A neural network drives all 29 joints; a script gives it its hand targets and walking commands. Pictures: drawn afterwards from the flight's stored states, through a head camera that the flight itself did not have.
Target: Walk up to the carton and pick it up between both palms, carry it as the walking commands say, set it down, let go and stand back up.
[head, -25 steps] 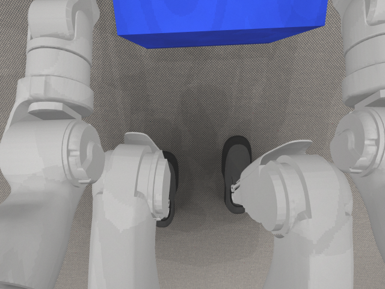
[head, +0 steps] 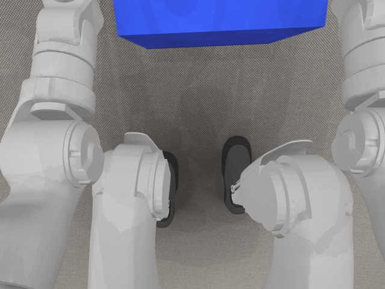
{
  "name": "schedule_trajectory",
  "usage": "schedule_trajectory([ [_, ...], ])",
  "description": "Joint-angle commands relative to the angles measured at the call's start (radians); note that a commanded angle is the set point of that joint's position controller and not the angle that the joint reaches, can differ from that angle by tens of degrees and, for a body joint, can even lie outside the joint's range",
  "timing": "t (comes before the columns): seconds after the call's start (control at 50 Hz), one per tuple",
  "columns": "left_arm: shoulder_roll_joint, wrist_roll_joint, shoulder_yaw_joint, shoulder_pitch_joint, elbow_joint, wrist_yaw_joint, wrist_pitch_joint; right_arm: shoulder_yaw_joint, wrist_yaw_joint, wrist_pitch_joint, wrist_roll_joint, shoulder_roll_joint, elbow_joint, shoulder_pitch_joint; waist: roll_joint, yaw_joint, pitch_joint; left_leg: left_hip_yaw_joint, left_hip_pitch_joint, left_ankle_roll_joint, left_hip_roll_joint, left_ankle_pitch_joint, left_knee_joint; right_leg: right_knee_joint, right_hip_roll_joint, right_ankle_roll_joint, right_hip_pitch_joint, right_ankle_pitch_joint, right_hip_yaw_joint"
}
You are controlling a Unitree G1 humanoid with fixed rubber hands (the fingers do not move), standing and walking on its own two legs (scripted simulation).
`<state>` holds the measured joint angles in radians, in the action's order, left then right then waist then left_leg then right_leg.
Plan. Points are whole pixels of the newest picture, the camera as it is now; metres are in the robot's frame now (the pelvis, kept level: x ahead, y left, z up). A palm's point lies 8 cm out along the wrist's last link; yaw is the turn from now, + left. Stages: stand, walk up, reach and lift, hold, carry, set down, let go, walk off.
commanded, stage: set down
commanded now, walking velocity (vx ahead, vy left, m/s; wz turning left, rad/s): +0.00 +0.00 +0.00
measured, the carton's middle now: out of the picture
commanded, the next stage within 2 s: let go in 1.90 s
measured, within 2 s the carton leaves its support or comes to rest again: neither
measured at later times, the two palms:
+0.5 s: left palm out of the picture +0.54 +0.21 -0.18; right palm out of the picture +0.56 -0.19 -0.17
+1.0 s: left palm out of the picture +0.54 +0.23 -0.05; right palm out of the picture +0.57 -0.20 -0.05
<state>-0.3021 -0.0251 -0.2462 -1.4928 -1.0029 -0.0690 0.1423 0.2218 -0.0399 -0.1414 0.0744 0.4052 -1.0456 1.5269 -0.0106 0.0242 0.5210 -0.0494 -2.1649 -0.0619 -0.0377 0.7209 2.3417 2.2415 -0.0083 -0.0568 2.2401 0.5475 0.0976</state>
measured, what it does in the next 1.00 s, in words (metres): rises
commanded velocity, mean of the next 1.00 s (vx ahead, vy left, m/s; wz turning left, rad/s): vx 0.00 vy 0.00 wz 0.00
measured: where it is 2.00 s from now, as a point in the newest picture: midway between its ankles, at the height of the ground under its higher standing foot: (199, 194)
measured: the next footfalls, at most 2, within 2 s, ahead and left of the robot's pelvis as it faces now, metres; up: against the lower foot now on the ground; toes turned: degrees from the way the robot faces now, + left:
none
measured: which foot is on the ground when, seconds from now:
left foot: down 0.00-1.00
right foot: down 0.00-1.00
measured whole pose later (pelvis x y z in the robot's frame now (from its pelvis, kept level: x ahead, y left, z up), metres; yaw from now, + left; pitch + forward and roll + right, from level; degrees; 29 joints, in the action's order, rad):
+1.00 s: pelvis -0.01 +0.00 +0.07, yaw +2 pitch +30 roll +0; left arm -0.43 -0.15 -0.18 -1.41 -0.63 -0.11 0.41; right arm 0.16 -0.09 -0.40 0.17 0.52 -0.75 1.46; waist 0.00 0.02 0.52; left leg -0.04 -1.97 -0.05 -0.06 0.64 2.08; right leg 2.01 -0.01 -0.06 2.03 0.51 0.06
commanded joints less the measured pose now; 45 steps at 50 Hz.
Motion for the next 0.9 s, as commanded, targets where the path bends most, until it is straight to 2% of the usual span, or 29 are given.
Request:
schedule_trajectory([
  [0.0,-0.272,-0.106,0.099,-0.275,0.055,-0.057,-0.055,-0.08,-0.05,0.045,0.135,0.107,0.001,0.281,0.014,0.064,-1.364,0.08,0.522,0.076,-0.008,-0.538,-0.229,-0.039,-0.048,0.049,-0.75,-0.4,-0.136],
  [0.12,-0.345,-0.157,0.093,-0.32,0.121,-0.078,-0.077,-0.097,-0.069,0.054,0.185,0.157,0.027,0.312,0.009,0.059,-1.477,0.083,0.537,0.073,0.0,-0.618,-0.211,-0.025,-0.037,0.04,-0.788,-0.489,-0.148],
  [0.26,-0.342,-0.205,0.13,-0.322,0.122,-0.059,-0.062,-0.084,-0.063,0.054,0.185,0.226,0.025,0.305,-0.03,0.021,-1.457,0.092,0.549,0.073,0.014,-0.591,-0.212,-0.033,-0.022,0.033,-0.716,-0.421,-0.139],
  [0.38,-0.359,-0.212,0.128,-0.302,0.133,-0.045,-0.053,-0.057,-0.052,0.053,0.169,0.273,0.046,0.287,-0.046,0.011,-1.451,0.101,0.566,0.072,0.019,-0.597,-0.215,-0.033,-0.015,0.03,-0.685,-0.394,-0.134],
  [0.46,-0.392,-0.208,0.113,-0.303,0.222,-0.047,-0.045,-0.053,-0.05,0.045,0.174,0.294,0.125,0.292,-0.047,0.015,-1.566,0.101,0.643,0.069,0.018,-0.649,-0.217,-0.037,-0.019,0.027,-0.731,-0.426,-0.128],
  [0.54,-0.428,-0.22,0.097,-0.288,0.379,-0.061,-0.003,-0.068,-0.061,0.012,0.208,0.306,0.307,0.303,-0.024,0.024,-1.851,0.086,0.793,0.063,0.008,-0.721,-0.236,-0.06,-0.031,0.025,-0.894,-0.514,-0.11],
  [0.62,-0.433,-0.225,0.078,-0.244,0.458,-0.066,0.075,-0.062,-0.068,-0.057,0.218,0.331,0.432,0.28,0.016,0.032,-2.023,0.052,0.836,0.054,-0.01,-0.666,-0.285,-0.11,-0.034,0.025,-1.036,-0.517,-0.097],
  [0.7,-0.442,-0.227,0.057,-0.233,0.524,-0.063,0.163,-0.043,-0.07,-0.148,0.196,0.349,0.522,0.277,0.041,0.026,-2.044,0.035,0.795,0.048,-0.017,-0.56,-0.362,-0.181,-0.033,0.025,-1.106,-0.461,-0.093],
  [0.8,-0.44,-0.212,0.032,-0.235,0.512,-0.048,0.224,-0.02,-0.056,-0.217,0.163,0.331,0.495,0.265,0.063,0.012,-1.925,0.039,0.703,0.038,-0.012,-0.456,-0.453,-0.271,-0.036,0.024,-1.087,-0.401,-0.099],
  [0.88,-0.441,-0.218,0.027,-0.247,0.556,-0.032,0.232,0.0,-0.044,-0.231,0.157,0.321,0.535,0.263,0.075,-0.005,-1.997,0.048,0.723,0.037,-0.015,-0.491,-0.506,-0.332,-0.045,0.021,-1.151,-0.456,-0.104],
])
